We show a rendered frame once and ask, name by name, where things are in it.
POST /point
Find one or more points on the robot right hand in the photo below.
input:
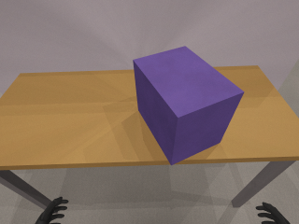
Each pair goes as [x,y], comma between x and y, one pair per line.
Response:
[275,214]

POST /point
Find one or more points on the robot left hand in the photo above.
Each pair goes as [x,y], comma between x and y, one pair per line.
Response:
[47,216]

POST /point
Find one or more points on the table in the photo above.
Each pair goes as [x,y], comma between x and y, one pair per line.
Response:
[84,119]

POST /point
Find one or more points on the carton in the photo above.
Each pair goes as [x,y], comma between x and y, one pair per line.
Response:
[186,103]

